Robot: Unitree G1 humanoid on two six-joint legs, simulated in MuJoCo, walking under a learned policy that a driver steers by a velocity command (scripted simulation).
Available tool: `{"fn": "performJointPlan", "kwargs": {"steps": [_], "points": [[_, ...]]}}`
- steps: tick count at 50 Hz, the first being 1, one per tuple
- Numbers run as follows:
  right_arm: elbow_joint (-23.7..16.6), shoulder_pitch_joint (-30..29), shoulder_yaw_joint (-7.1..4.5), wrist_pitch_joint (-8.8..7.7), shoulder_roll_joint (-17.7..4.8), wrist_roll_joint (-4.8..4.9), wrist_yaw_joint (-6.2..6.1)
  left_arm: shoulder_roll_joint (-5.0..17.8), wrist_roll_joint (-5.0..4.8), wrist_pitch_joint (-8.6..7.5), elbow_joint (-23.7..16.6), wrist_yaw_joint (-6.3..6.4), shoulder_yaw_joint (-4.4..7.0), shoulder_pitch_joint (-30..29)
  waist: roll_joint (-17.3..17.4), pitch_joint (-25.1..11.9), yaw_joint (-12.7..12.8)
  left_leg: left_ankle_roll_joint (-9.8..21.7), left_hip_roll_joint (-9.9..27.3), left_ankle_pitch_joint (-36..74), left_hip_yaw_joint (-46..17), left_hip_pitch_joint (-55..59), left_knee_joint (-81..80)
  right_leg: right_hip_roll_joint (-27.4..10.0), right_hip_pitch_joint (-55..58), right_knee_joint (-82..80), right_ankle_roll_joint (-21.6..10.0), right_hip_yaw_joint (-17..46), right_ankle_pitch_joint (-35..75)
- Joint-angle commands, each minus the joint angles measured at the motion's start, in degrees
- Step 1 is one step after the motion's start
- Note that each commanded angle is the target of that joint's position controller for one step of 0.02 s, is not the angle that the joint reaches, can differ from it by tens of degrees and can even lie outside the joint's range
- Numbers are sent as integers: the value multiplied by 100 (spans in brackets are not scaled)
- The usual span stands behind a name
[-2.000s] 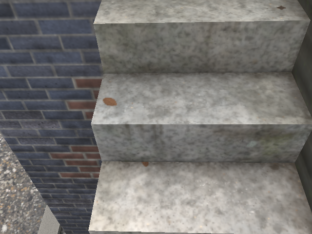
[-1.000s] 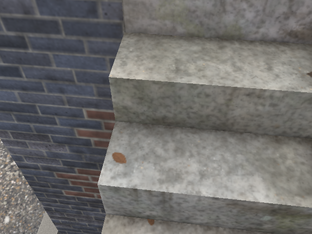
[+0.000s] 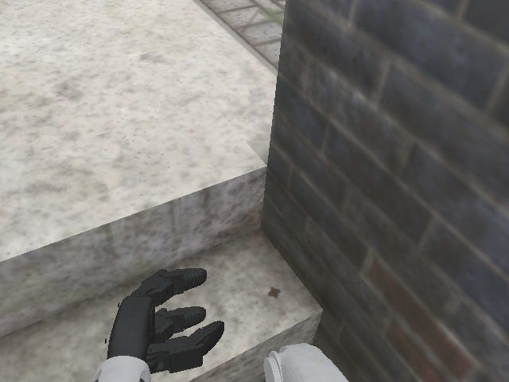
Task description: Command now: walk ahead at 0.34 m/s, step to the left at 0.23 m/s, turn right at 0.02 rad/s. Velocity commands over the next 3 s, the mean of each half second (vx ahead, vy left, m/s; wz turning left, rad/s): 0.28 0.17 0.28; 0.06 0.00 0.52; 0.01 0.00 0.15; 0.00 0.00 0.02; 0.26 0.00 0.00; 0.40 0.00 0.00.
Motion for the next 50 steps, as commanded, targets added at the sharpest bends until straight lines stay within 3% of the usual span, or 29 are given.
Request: {"fn": "performJointPlan", "kwargs": {"steps": [1,2,3,4,5,6,7,8,9,10,12,15,19,22,23,24,25,27,28,29,32,34,37,42,43,45,47,48,50], "points": [[-973,-284,-572,103,-1888,60,-342,725,607,-24,-448,-182,462,-538,1028,1393,628,1352,903,1827,-971,572,-1677,-491,-885,-1924,-184,476,-1355],[-860,62,-456,180,-1423,106,-402,674,758,97,-843,-124,433,-1175,1567,1582,429,999,799,2365,-680,-1249,-2372,-454,1176,-2249,-260,211,-1291],[-845,-716,-249,389,-878,391,-123,-245,-106,-2,-1023,53,231,-175,1082,815,1620,688,487,6135,21,-2352,-1439,-151,4143,-3862,-296,-179,-566],[-1353,-628,-750,405,-2332,489,-289,453,240,158,-389,176,404,777,396,-152,1329,904,495,5757,-279,-2003,-1461,-191,5358,-4587,-495,-23,-1740],[-1424,-984,-923,428,-2801,345,-247,832,169,282,-203,363,690,1722,837,-751,2005,744,429,6938,-214,-1593,-154,-67,6277,-5177,-400,-204,-941],[-1751,-1284,-732,407,-2471,604,92,1381,-421,-72,-55,623,744,2283,396,-659,2176,471,-371,7516,152,-3142,1725,-383,7639,-6307,-119,1316,-1519],[-2081,-1265,-659,313,-1921,463,204,2564,213,-83,183,807,1206,2966,-1559,-2048,2036,-64,-1345,878,-85,-3855,4713,-2593,8317,-8286,-496,5178,1449],[-2525,-1860,-736,334,-2034,151,224,2118,523,66,44,821,1017,2946,-1081,-2363,2108,-190,-1112,841,-299,-3951,5978,-2360,8008,-7969,-150,4968,2976],[-2936,-2384,-772,539,-1783,247,163,1743,419,93,182,809,858,2390,-1393,-1571,1708,-314,-1216,742,168,-4546,6597,-1960,6927,-7579,-381,4192,2660],[-3353,-2964,-691,645,-1606,133,214,1163,335,246,347,884,680,2085,-1375,-1089,1579,-235,-1118,1067,233,-4695,6713,-1539,5828,-7498,-495,3918,784],[-2812,-1647,-535,1039,-1062,-311,-111,322,814,208,269,907,511,859,-1332,-289,539,-170,-983,1925,-48,-3475,8310,-1267,2732,-5932,-652,2643,-2717],[-3185,-2149,-494,1437,-1456,-354,-261,411,707,-36,-230,790,468,464,393,285,338,-426,-767,1721,376,-3491,8481,-1714,1792,-6435,-571,2245,-1910],[-3685,-2083,-566,1501,-1785,-240,-341,844,772,-23,-386,484,557,494,-617,33,260,-339,-647,1893,445,-3634,6791,-1879,3125,-6483,-717,1414,-1776],[-3956,-2035,-515,1521,-1683,351,-193,1918,807,238,-244,512,942,1775,-1940,-126,927,-53,-176,-1724,1660,-1904,1090,-2062,4658,-7727,-552,839,-761],[-3375,-896,-538,1427,-1643,371,-107,1978,747,289,-27,341,1034,2027,-1390,-949,817,-1,-705,-1265,1927,-126,2403,-1692,3975,-6381,-402,290,-1108],[-3408,-782,-747,1268,-2069,109,-64,1399,615,378,-553,148,871,1253,753,-479,394,598,-309,-307,-175,-156,1263,-1007,2530,-4239,198,23,-1718],[-3827,-1568,-958,1205,-2632,-24,-158,1299,625,403,-1031,66,781,728,1728,18,499,1073,548,1645,-2783,-509,153,-603,1756,-3186,536,520,-1693],[-4200,-2297,-839,1131,-2408,-180,-242,880,666,332,-880,-7,691,892,609,34,854,1467,1071,3363,-2917,-559,382,-620,1678,-1991,557,1179,-415],[-4395,-2931,-875,828,-3416,117,76,1543,283,-63,326,-450,911,2722,1670,-136,1103,2261,993,778,-3333,-1577,703,151,394,-658,701,2431,190],[-4118,-2601,-639,775,-2559,75,230,2045,406,-278,615,-494,1163,2556,336,-9,857,2045,839,-53,-2661,-1930,909,380,670,-246,475,2537,756],[-4461,-3784,-152,823,-1774,438,89,1890,879,-173,816,-546,1078,2624,-83,-340,1444,1165,362,-66,-1609,-3098,1530,-108,1513,-749,615,1826,1276],[-4773,-3956,-128,917,-1969,259,-240,1734,598,-123,584,-648,951,2075,135,-725,1141,845,-2,253,-967,-3675,1634,-20,2256,-1671,770,1477,1020],[-4598,-2791,-52,896,-1919,116,-536,1239,670,-111,100,-625,620,1564,592,-758,505,1219,196,601,-1685,-2537,1806,135,1543,-2753,713,1545,261],[-4490,-2177,-115,616,-2171,315,-364,1759,380,-27,-390,-333,646,1500,859,-1088,447,1851,1216,3678,-3669,-1107,1421,207,673,-3136,965,2115,-1358],[-4298,-2300,-209,522,-2465,419,-268,1323,602,32,-741,-476,394,1208,466,-797,886,1674,1056,3709,-3232,-889,891,57,1192,-5664,899,1333,-3265],[-4180,-3121,-422,655,-2699,308,-153,1286,598,27,-560,-540,529,2440,797,-1084,1818,799,109,990,-1699,-2871,1753,344,4790,-8156,335,628,-1380],[-4242,-3379,-364,710,-1902,-132,199,2315,482,-165,-481,-470,930,2571,-1078,-1134,1859,-912,-987,-295,-3,-5913,4325,-1542,7636,-8460,-2052,5186,1980],[-3889,-3288,-387,706,-2025,133,70,2166,753,-109,-378,-590,885,2739,-248,-856,2079,-1123,-858,-215,-446,-6402,6069,-2026,7780,-8388,-2394,5570,2427],[-3791,-3649,-410,663,-2171,280,-75,1397,860,-2,-144,-755,469,2448,-248,-357,1932,-748,-679,1104,-429,-6013,6820,-1289,6623,-8571,-1826,3695,2185]]}}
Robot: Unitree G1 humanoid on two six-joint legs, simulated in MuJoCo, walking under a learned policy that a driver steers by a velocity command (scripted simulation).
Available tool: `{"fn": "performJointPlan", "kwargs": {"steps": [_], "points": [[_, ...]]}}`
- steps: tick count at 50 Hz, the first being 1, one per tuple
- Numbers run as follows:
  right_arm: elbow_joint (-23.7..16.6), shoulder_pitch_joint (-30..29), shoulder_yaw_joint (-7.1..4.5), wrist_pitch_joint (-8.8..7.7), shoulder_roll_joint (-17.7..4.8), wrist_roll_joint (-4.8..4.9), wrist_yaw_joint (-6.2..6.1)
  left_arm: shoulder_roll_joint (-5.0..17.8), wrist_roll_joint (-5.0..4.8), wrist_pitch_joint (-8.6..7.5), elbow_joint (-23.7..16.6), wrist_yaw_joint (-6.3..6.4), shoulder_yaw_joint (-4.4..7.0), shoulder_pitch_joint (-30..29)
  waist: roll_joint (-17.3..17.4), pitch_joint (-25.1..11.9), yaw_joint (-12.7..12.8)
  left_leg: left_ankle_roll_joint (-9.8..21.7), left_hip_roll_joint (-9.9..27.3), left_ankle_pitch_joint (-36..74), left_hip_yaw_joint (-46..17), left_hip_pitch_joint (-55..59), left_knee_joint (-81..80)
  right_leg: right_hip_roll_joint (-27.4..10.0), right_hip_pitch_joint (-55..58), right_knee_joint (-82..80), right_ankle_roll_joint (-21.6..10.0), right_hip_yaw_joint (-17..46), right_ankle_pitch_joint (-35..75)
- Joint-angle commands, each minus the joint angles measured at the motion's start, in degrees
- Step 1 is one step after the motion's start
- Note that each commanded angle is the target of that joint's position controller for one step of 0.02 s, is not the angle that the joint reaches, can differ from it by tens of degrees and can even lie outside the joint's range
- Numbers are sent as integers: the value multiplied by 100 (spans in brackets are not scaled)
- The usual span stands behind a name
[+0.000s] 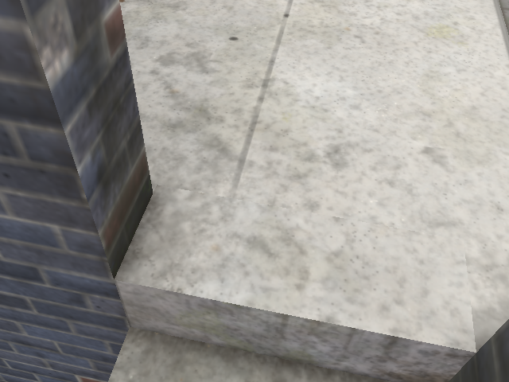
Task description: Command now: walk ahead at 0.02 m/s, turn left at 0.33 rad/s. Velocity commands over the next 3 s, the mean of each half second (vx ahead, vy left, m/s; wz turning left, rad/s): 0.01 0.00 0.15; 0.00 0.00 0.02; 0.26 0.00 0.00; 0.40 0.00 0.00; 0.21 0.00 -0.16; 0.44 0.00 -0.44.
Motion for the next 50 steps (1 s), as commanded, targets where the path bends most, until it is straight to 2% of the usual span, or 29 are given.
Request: {"fn": "performJointPlan", "kwargs": {"steps": [1,3,4,5,6,7,8,9,10,11,12,13,14,15,17,18,22,23,24,26,27,29,30,33,39,42,43,44,50], "points": [[-404,-937,-305,-245,-706,-1,-175,214,5,-62,-227,-185,-92,-195,-24,36,39,97,219,1190,-253,-1903,848,-1412,2340,-2327,-1565,2452,3780],[-296,-654,-187,-302,-511,-24,-19,-299,-238,-96,-467,-209,-325,-1041,-14,-90,-304,88,701,803,-103,-778,-43,-1294,1688,-2455,-1073,1768,3102],[-248,-454,-139,-293,-413,-178,148,-319,-471,-140,-590,-129,-347,-1270,-75,-56,-428,64,1031,514,244,-276,-1082,-1094,1477,-2482,-728,1342,2427],[-440,-465,8,-234,-215,-275,338,-43,-542,-149,-585,-4,-221,-1444,-152,-12,-513,86,1208,346,1011,623,-2398,-625,974,-2753,-356,655,1981],[-504,-670,103,-153,-69,-336,580,224,-614,-204,-507,100,-73,-1123,-246,141,-197,-31,991,114,1700,1561,-3315,-372,636,-3073,-349,386,1663],[-741,-1052,33,-183,-200,-410,654,707,-504,-192,-539,159,131,-852,-324,120,93,-27,841,317,1756,2001,-3270,-746,621,-3294,-641,932,1121],[-814,-1038,25,-229,-286,-381,573,804,-271,-212,-437,148,151,-781,-343,34,45,139,1048,945,1365,2002,-3013,-1147,730,-3176,-799,1325,1598],[-838,-779,19,-313,-288,-308,465,504,-311,-261,-550,127,54,-1035,-209,42,-192,306,1205,1085,1123,1837,-3710,-1274,1203,-2967,-771,1316,1933],[-918,-842,86,-407,-257,-278,380,61,-460,-289,-534,50,-96,-885,75,-71,-218,515,1286,1723,1045,2035,-4465,-1164,1476,-2751,-590,1285,2270],[-1085,-1072,171,-484,-241,-253,336,-112,-418,-326,-457,33,-147,-326,342,-370,38,899,1348,3245,859,2561,-4659,-791,1592,-2565,-331,949,2219],[-1196,-1458,110,-491,-574,-157,308,149,-206,-358,-421,148,-32,173,592,-542,405,1364,1280,3398,890,2539,-4516,-453,1773,-2468,-192,383,2083],[-1170,-1249,130,-460,-501,-101,285,180,-148,-348,-532,178,-14,-161,367,-338,206,1424,1285,3328,796,2116,-4686,-377,1990,-2285,-57,258,1894],[-1131,-1228,74,-436,-591,-80,243,274,-189,-351,-485,192,49,-141,278,-263,162,1412,1302,3395,768,2116,-4706,-340,1964,-2200,-23,183,2017],[-1044,-1194,70,-422,-558,16,184,303,-191,-368,-470,153,62,-60,91,-375,105,1388,1383,3145,555,2538,-4871,-384,1779,-2275,-23,132,2219],[-844,-1024,96,-367,-461,-8,211,64,-172,-371,-465,40,-14,-104,79,-229,65,1265,1366,2417,449,2762,-5161,-430,1627,-2390,85,128,1802],[-829,-1195,130,-341,-360,-30,238,-21,-162,-388,-486,-1,-25,20,130,-69,123,1218,1358,2365,474,2705,-5098,-485,1560,-2471,98,112,1845],[-659,-1119,170,-386,-142,-100,298,-96,-150,-345,-440,-125,-73,32,155,-229,25,1063,1258,2495,602,3024,-5142,-530,1667,-2615,110,190,1817],[-632,-1216,110,-440,-209,-99,251,-185,-199,-332,-384,-165,-84,101,212,-244,-3,1000,1223,2279,588,3087,-5200,-586,1651,-2620,112,220,1726],[-599,-1185,127,-461,-180,-75,228,-188,-192,-335,-367,-190,-79,110,102,-206,-1,1039,1250,2300,585,3055,-5233,-588,1688,-2614,148,236,1723],[-526,-1205,137,-474,-145,-84,228,-166,-184,-322,-325,-205,-68,156,149,-200,4,1061,1241,2475,599,3086,-5248,-604,1722,-2611,169,247,1764],[-532,-1238,60,-462,-217,-62,216,-34,-146,-276,-257,-206,-13,-19,77,-41,-31,1142,1259,2964,587,3045,-5239,-552,1620,-2474,152,173,1715],[-428,-1112,28,-463,-258,-63,221,-16,-142,-245,-204,-183,7,145,208,-227,17,1187,1251,3183,624,3275,-5204,-550,1573,-2472,154,176,1595],[-306,-988,34,-454,-222,-98,254,-82,-140,-232,-138,-196,1,197,199,-252,-17,1134,1235,3101,711,3352,-5206,-585,1611,-2510,121,250,1536],[-128,-893,-18,-404,-261,-92,281,-126,-175,-217,10,-253,5,259,174,-58,-21,1105,1200,2902,804,3161,-5293,-578,1708,-2525,92,264,1593],[135,-863,-49,-355,-264,-90,291,-86,-175,-109,312,-287,20,467,168,148,13,1097,1042,2548,1053,3018,-5399,-550,1880,-2719,31,240,1753],[264,-730,-55,-309,-298,-133,300,-29,-175,-71,402,-312,50,420,31,226,-38,1039,1027,2473,1094,3003,-5498,-543,1970,-2800,-24,269,1875],[319,-655,13,-293,-203,-179,324,-146,-231,-87,446,-306,-1,599,108,147,-45,959,999,2176,1134,3069,-5551,-586,2041,-2949,-31,348,2027],[362,-636,29,-275,-173,-187,323,-129,-236,-78,494,-314,0,553,14,292,-88,942,998,2125,1133,2992,-5611,-588,2066,-2968,-32,341,2084],[604,-464,59,-211,-252,-175,309,-9,-171,35,678,-303,52,716,-85,421,-80,917,925,2129,1249,3055,-5780,-562,2191,-3158,-72,334,2253]]}}
Over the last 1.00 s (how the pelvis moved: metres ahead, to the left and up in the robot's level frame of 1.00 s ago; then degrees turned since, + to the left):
0.21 -0.05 0.14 26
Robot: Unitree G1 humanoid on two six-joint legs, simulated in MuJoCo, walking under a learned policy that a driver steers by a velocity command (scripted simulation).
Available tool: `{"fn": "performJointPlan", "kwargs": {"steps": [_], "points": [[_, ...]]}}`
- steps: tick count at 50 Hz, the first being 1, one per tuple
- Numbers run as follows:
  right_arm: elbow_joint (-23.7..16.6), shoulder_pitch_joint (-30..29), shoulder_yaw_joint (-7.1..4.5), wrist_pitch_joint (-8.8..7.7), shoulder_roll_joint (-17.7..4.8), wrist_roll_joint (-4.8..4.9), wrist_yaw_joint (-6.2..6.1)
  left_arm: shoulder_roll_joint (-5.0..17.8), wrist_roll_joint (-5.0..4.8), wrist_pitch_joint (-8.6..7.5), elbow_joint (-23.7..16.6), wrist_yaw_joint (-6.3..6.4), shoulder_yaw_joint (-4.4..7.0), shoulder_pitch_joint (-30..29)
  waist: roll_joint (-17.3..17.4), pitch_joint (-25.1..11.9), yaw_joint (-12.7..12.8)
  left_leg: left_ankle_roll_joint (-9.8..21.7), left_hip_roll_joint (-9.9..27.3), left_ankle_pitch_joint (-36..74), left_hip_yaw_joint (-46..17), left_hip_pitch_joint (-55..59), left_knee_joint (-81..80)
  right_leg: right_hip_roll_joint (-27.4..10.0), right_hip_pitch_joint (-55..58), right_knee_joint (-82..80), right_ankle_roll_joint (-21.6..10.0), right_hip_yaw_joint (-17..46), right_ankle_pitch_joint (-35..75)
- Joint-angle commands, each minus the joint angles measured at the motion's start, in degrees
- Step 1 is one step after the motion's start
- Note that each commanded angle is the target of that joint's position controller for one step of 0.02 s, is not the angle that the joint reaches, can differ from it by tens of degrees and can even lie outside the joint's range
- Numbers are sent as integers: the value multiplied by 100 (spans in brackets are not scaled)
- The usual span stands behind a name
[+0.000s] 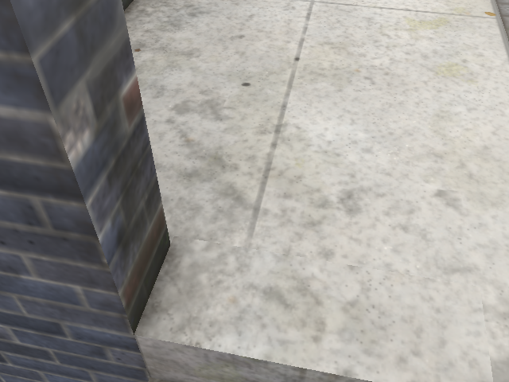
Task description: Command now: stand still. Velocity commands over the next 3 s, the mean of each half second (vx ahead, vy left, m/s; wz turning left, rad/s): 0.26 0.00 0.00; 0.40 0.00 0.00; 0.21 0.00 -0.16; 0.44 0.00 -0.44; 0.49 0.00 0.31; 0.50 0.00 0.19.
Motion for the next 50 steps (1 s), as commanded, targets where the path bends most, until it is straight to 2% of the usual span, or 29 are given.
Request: {"fn": "performJointPlan", "kwargs": {"steps": [1,5,8,13,15,16,17,19,21,22,26,27,28,29,30,31,32,33,34,35,36,37,39,40,41,43,45,47,50], "points": [[-277,-211,-92,-48,-505,-3,-10,300,24,30,-133,-35,29,347,-107,79,29,24,360,1248,-507,333,-726,-49,-335,-456,-414,135,1414],[-141,-47,-111,14,-619,-31,-44,386,24,129,32,-4,86,558,-159,366,10,32,332,-43,-484,312,-966,-79,-545,-843,-551,219,28],[-218,-33,-215,0,-901,-245,-217,856,157,68,9,116,264,486,-604,597,52,267,234,-1460,-366,-68,-587,-475,-833,-1254,-1215,782,-1372],[-103,699,-399,-366,-900,-185,-382,915,433,103,-115,110,266,-233,-329,517,-350,821,37,-224,-524,930,-298,-450,-1785,-459,-1496,663,-283],[157,1785,-605,-351,-1452,-24,-433,722,531,-12,-199,-28,247,14,881,-75,-674,1818,1041,431,-2504,2198,-1489,388,-2835,2014,-786,69,114],[436,2826,-782,-250,-1757,20,-440,721,432,-101,-96,-34,265,11,1156,-41,-1241,2719,2069,812,-3925,2397,-2127,600,-3648,4599,-562,115,-773],[640,3014,-816,-240,-1884,-93,-410,826,294,-199,120,-45,353,149,841,278,-1138,2917,2571,397,-4309,2120,-2251,580,-4807,7622,-557,703,-629],[429,1664,-533,-137,-1064,-373,-260,796,302,-221,-90,-34,395,-520,135,360,-603,2403,2368,353,-3065,1333,-2004,462,-5647,9080,-992,714,123],[672,1574,-326,-130,-403,-166,-209,421,446,-45,-551,-30,317,-871,499,131,-206,1788,1947,923,-2066,857,-1952,205,-5596,9866,-1516,253,-944],[848,1767,-277,-161,-288,-251,-245,294,379,3,-670,7,266,-915,510,294,-161,1556,1841,838,-1853,906,-2054,145,-5983,10055,-1617,237,-1469],[1558,2614,-295,-372,-622,-750,-340,-263,103,145,-1300,-10,-156,-1738,-52,413,-217,1386,1978,472,-1399,1215,-2621,-226,-7846,9597,-1922,23,-1215],[1445,2602,-315,-458,-889,-658,-282,-39,150,153,-1661,83,-77,-1863,-184,-10,8,1261,1692,-10,-1034,715,-2718,-351,-6980,7824,-1754,-471,-452],[1496,2678,-282,-524,-881,-691,-266,37,106,230,-1830,132,-79,-2376,449,136,-108,1329,1450,357,-714,-217,-3200,-484,-6181,7342,-1582,-895,-417],[1298,2085,-296,-463,-1101,-356,-31,84,-1,434,-2315,39,-209,-3237,586,359,80,1613,1728,678,-934,-1946,-4361,-179,-4503,5978,-1218,-1210,-2621],[1263,1835,-295,-435,-1495,-238,88,-108,-12,579,-2243,-125,-296,-2891,1460,363,471,2001,1998,4078,-935,-2525,-4144,278,-3089,6605,-909,-1715,-1567],[1133,1468,-417,-464,-2079,-248,160,-24,-68,598,-1930,-99,-258,-1626,1426,-202,1164,1845,2049,7864,-578,-1439,-3260,433,-2987,6326,-892,-1374,136],[993,1211,-586,-506,-2371,-63,148,395,-98,543,-1702,-89,-141,-1117,1259,-707,1410,1774,1783,9671,-235,-257,-2369,838,-2806,4591,-831,-1666,635],[991,1523,-620,-459,-2244,-29,118,767,-33,512,-1218,-98,-2,-646,1235,-1203,1145,1906,1450,10629,62,17,-1293,1318,-1896,3442,-807,-2159,878],[1262,1882,-452,-354,-1767,-527,338,1036,18,633,-570,75,98,958,509,-2115,1548,1540,1233,10038,-297,-1529,876,732,464,2512,-1496,-275,1834],[920,1994,-247,-95,-1025,-904,641,1835,260,743,278,260,240,2751,-1403,-3041,1434,946,133,3950,-707,-2958,3618,-1121,1608,522,-2971,3671,2751],[942,1569,-438,80,-1092,-220,678,1847,535,815,173,220,297,2808,-1070,-2032,1545,923,-251,3225,-2132,-3539,6406,-1658,-317,-868,-2581,5559,-1308],[468,864,-374,2,-625,29,475,1864,325,566,151,222,319,1854,-1415,-360,1028,777,-280,2893,-2090,-4844,7563,-1494,-1402,-834,-2058,5085,-2901],[551,872,-338,22,-699,-319,174,583,89,189,712,88,60,684,-785,-325,73,917,-235,2551,-1826,-5086,8728,-935,-1837,-255,-1854,3090,-1919],[610,1129,-288,82,-579,-257,116,-44,129,72,929,46,-98,65,-279,-268,-305,1058,-283,2559,-1807,-5244,8847,-810,-2015,-251,-1701,2297,-1274],[466,1053,-239,171,-276,-118,72,-243,197,-86,1044,79,-157,-284,-132,-144,-506,1084,-334,2106,-1750,-5430,8986,-634,-2161,-378,-1565,1428,-481],[144,710,-106,272,-97,33,-36,-412,276,-292,1448,93,-228,69,-333,-151,-566,1164,-103,1261,-1364,-6143,9309,-772,-1743,-632,-1434,646,697],[-27,200,17,271,54,334,-55,-96,402,-269,1369,128,-173,-192,-212,-39,-505,1047,114,118,-991,-6411,9755,-943,-2118,-1079,-1391,274,549],[-314,-272,218,205,316,269,13,195,650,-252,1439,365,-167,279,-154,-112,-364,1090,298,-249,-881,-6977,10308,-992,-1794,-1149,-1336,210,941],[-830,-1238,289,163,12,171,95,329,630,-322,1641,419,-274,1484,82,-358,-7,1037,724,433,-438,-7261,8946,-914,-986,-1050,-1122,-66,1736]]}}
Over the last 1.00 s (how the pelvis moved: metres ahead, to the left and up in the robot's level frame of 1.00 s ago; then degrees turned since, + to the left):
0.05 0.02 0.05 2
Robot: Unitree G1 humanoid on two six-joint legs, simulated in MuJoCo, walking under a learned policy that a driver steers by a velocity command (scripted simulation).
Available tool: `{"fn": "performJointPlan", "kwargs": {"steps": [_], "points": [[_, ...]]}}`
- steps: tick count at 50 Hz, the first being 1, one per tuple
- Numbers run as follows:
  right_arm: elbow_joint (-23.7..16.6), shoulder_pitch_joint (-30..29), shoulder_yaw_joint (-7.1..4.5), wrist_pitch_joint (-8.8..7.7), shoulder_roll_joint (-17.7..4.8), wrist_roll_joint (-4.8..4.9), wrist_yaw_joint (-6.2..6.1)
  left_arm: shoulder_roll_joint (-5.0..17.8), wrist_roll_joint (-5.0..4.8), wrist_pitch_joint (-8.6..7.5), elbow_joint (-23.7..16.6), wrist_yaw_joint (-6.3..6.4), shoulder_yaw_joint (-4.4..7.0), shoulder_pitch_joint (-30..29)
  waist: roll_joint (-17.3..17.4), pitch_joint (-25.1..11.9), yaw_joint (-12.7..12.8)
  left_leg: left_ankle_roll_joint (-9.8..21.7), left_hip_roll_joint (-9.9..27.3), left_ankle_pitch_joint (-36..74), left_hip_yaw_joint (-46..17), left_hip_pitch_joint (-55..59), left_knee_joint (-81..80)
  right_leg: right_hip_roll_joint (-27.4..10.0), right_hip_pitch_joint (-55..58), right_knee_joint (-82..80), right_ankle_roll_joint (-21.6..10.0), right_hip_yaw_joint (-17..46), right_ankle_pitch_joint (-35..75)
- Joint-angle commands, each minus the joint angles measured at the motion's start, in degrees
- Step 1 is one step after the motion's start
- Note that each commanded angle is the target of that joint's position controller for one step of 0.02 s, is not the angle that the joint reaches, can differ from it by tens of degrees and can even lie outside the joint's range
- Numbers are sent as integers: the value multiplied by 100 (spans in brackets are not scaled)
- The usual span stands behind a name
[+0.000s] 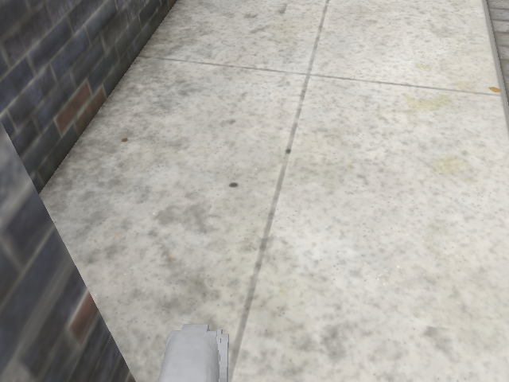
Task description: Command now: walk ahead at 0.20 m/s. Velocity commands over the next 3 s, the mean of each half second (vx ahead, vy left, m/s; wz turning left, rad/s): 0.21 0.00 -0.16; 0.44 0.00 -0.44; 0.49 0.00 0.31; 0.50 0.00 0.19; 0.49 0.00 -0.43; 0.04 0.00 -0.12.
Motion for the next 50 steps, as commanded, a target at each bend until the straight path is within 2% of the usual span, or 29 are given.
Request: {"fn": "performJointPlan", "kwargs": {"steps": [1,3,4,5,7,8,9,10,11,13,15,16,17,18,20,21,24,26,27,29,31,34,38,41,42,45,46,48,50], "points": [[-911,-1299,149,-83,-205,-78,75,456,-64,-250,-431,96,-44,359,-278,90,107,-219,609,665,400,183,-1632,-892,-127,-1005,-648,530,1677],[-988,-1687,168,-83,66,-330,175,308,-198,-296,-404,79,-108,704,-924,214,32,-464,634,945,1056,1452,-2385,-964,-716,-1440,-838,419,2163],[-1377,-2670,234,-23,-92,-354,195,489,-328,-218,-230,-26,-22,860,-919,538,322,-420,594,-622,697,1783,-3256,-1337,-955,-1913,-935,841,2132],[-1259,-2549,201,-9,-24,-452,225,714,-661,-231,-536,-137,58,194,-1106,505,0,-505,485,-1352,1163,2466,-3966,-1513,-878,-2238,-1106,795,2439],[-1221,-2442,196,-88,-24,-377,253,1272,-739,-308,-607,-261,193,-108,-1338,353,-351,-539,-2,-2167,1234,3052,-4577,-1714,445,-2061,-1103,733,5423],[-1241,-2375,162,-131,-46,-405,273,1556,-631,-357,-668,-304,296,-256,-1404,34,-492,-529,-228,-2034,1461,3430,-5463,-1658,1461,-1835,-1102,624,7156],[-931,-1983,142,-234,-102,-365,242,1589,-614,-389,-683,-415,332,-326,-1332,-248,-635,-302,-293,-1439,1343,3968,-6248,-1556,2142,-1314,-918,416,8643],[-556,-1479,29,-386,-360,-206,174,1103,-668,-485,-759,-497,254,263,-566,-956,-385,-51,-33,1637,714,5440,-5874,-1186,1186,-587,-568,238,8659],[-436,-949,57,-265,-289,-243,139,967,-756,-511,-564,-510,210,782,-273,-1644,-490,2,174,2187,-291,7115,-6227,-893,-209,-133,-361,457,7544],[251,-47,-188,16,-626,-402,-41,598,-758,-313,-582,-649,190,295,97,-714,-839,-213,655,-1276,-1524,7441,-8451,-486,-1618,620,-210,491,3864],[604,636,-613,-46,-1220,-420,-254,592,-758,-209,-621,-493,420,-416,1342,-219,-1317,238,1385,-3610,-3508,6118,-10209,-295,-2330,5618,109,1634,625],[647,457,-697,-303,-1438,-313,-307,634,-767,-275,-668,-393,539,-737,1372,-303,-1019,242,1537,-3645,-3634,5835,-10332,-246,-2937,7507,-50,2018,554],[684,106,-602,-603,-1144,-130,-272,408,-661,-306,-679,-276,499,-1135,1028,-180,-709,53,1556,-3538,-3308,5721,-10326,-223,-3497,8299,-277,2014,736],[706,-269,-501,-735,-650,-103,-232,254,-516,-309,-665,-154,456,-1236,221,-111,-508,-50,1552,-3019,-2674,5720,-10299,-181,-3695,8395,-421,1953,1089],[883,-683,-370,-745,60,-194,-343,53,-491,-114,-547,-114,411,-1300,-474,111,-140,-220,1248,-2288,-1555,5715,-10424,-213,-3785,7601,-506,1869,1354],[903,-496,-358,-816,147,-355,-363,359,-399,3,-535,-98,466,-1302,-625,124,-22,-303,1147,-2076,-1169,5741,-10496,-334,-3833,6900,-390,1766,1828],[864,-95,-429,-898,-69,-399,-469,762,-491,-27,-490,-246,619,-2025,-76,57,-284,-370,1226,-1489,-86,6227,-11124,-306,-3669,6143,-226,1595,1578],[1069,306,-476,-892,-103,-296,-399,542,-341,10,-680,-333,615,-2317,416,181,-325,-492,1317,-300,484,6648,-11583,-494,-3871,5999,-319,1393,1244],[1155,289,-413,-922,-89,-368,-410,483,-250,41,-779,-413,604,-2440,242,184,-202,-317,1512,-128,540,6700,-11759,-631,-3935,5869,-457,1411,1231],[1254,546,-423,-931,-105,-551,-395,254,-361,29,-854,-372,556,-2411,36,161,-258,-245,1677,570,761,7310,-11899,-653,-4359,6027,-539,1678,1384],[1414,988,-409,-929,-148,-602,-382,392,-417,42,-855,-349,607,-2543,-73,212,-415,-248,1596,805,1090,8004,-12059,-561,-4719,5640,-560,1623,1523],[1575,1037,-350,-935,-134,-451,-368,381,-405,142,-764,-268,608,-2721,27,20,-448,-507,1349,1505,1793,8630,-12176,-661,-4490,4234,-359,1370,1805],[1768,1478,-541,-892,-300,-470,-349,-8,-500,91,-780,-271,412,-3142,-99,406,-520,-401,1435,2889,2293,9159,-12349,-836,-3706,2064,-223,653,1452],[1675,1150,-595,-851,-236,-376,-295,304,-539,7,-968,-123,497,-3516,59,527,-343,-440,1645,3053,2092,9523,-12136,-654,-3317,1246,-287,600,798],[1385,632,-698,-860,-564,-334,-401,480,-580,-77,-1054,-94,544,-3354,352,539,-221,-343,1636,2992,2081,9615,-12086,-482,-2932,964,-305,501,558],[1171,208,-661,-846,-502,-371,-535,1192,-714,-311,-972,3,925,-2410,162,182,256,-691,1221,3073,2364,8621,-10794,75,-531,538,-757,455,1656],[1288,1098,-522,-874,-6,-347,-542,1464,-694,-319,-591,9,1036,-1558,-701,-603,118,-941,773,1967,2469,7359,-9575,-464,1385,888,-1101,1143,2466],[966,577,-563,-733,-95,-433,-243,1407,-625,-259,41,100,1037,306,-1744,-993,661,-1107,12,-1506,1607,5117,-7217,-1604,3233,-667,-1434,3389,1828],[1089,434,-673,-657,-196,-350,-155,1443,-670,-336,-30,192,1110,-350,-1372,-361,435,-832,271,-824,434,4472,-5709,-1443,2285,-990,-1048,2863,1599]]}}
Over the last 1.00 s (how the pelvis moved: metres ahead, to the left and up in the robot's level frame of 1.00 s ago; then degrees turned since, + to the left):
0.28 -0.06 0.20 1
